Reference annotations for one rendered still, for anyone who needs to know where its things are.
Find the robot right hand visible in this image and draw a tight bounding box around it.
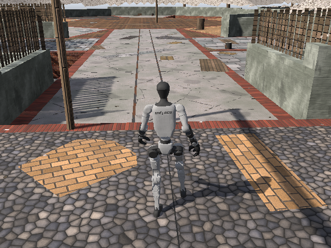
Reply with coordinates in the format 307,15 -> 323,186
189,144 -> 200,157

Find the robot right forearm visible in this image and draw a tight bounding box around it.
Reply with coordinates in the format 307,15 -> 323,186
186,124 -> 198,146

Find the robot left hand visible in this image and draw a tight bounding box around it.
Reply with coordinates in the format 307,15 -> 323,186
138,136 -> 150,145

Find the robot left shin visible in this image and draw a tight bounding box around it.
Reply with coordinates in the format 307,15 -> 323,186
152,175 -> 161,210

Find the robot left forearm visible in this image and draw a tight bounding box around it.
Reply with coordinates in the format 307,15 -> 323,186
138,124 -> 145,139

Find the robot left upper arm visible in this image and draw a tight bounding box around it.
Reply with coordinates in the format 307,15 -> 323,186
140,104 -> 153,132

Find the robot left foot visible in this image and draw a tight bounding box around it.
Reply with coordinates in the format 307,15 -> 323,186
154,204 -> 162,218

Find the robot right upper arm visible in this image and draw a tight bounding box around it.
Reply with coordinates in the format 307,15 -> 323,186
174,104 -> 190,133

